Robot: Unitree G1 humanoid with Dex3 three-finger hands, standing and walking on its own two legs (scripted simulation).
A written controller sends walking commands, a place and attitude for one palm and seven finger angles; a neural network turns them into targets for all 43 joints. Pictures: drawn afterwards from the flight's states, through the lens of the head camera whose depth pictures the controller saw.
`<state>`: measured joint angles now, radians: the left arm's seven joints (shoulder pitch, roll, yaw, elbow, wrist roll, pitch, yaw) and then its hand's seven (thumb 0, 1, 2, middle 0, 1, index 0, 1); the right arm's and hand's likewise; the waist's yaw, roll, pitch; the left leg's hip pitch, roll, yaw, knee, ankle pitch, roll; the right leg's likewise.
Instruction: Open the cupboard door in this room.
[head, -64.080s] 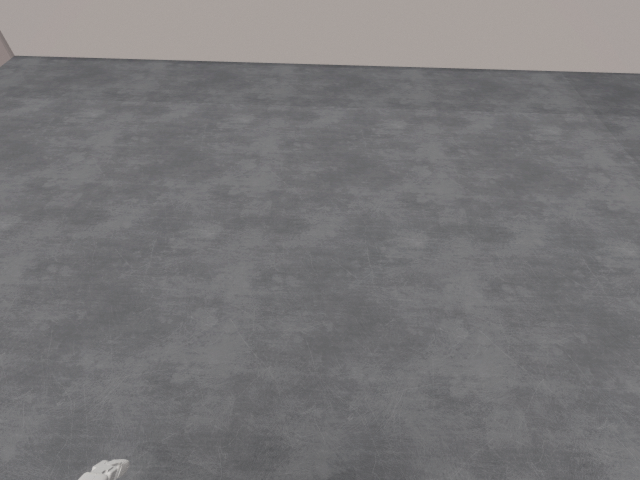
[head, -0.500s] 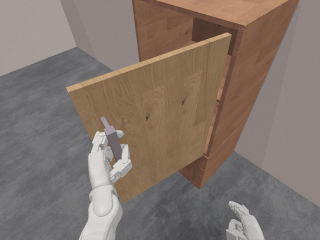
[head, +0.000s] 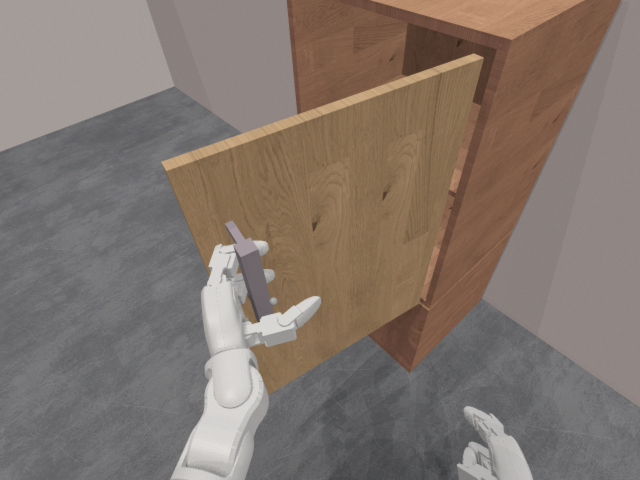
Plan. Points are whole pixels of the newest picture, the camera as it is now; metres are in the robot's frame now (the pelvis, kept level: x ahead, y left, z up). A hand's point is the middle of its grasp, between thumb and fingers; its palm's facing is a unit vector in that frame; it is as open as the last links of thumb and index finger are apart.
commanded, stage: open thumb and fingers to let go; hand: left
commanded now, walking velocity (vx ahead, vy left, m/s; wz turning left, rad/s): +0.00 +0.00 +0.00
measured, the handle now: (250, 277) +0.34 +0.12 +0.09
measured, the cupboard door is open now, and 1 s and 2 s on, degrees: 80 82 80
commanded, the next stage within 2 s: slide the hand sideways off the handle in 0.40 s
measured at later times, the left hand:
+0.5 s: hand (275, 303) +0.30 +0.08 +0.09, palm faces +0.27 -0.96 +0.00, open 14.6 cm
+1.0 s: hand (268, 336) +0.26 +0.08 +0.08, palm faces -0.17 -0.98 -0.02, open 16.1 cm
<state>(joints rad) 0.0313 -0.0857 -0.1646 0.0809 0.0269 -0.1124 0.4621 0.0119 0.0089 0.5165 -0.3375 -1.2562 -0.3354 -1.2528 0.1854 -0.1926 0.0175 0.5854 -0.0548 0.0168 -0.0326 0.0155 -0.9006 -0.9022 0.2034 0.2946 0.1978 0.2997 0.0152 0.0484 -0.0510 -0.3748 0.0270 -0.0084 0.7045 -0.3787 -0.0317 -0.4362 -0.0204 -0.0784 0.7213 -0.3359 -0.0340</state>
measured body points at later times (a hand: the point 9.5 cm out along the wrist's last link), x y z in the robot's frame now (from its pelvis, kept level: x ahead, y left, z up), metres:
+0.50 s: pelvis -0.01 +0.02 +0.00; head +0.00 +0.00 +0.45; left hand +0.28 +0.13 +0.09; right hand +0.16 -0.19 -0.10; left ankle -0.01 +0.14 -0.72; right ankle +0.02 -0.10 -0.72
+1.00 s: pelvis -0.01 +0.02 +0.00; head +0.00 +0.00 +0.45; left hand +0.26 +0.13 +0.09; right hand +0.17 -0.20 -0.09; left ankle -0.01 +0.14 -0.72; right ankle +0.02 -0.10 -0.72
